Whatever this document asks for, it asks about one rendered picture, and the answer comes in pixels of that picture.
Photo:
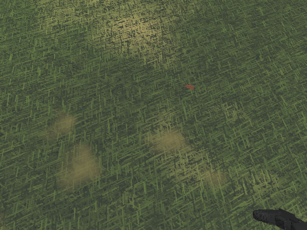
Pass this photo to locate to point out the right robot hand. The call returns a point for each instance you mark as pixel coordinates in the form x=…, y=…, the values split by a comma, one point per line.
x=281, y=218

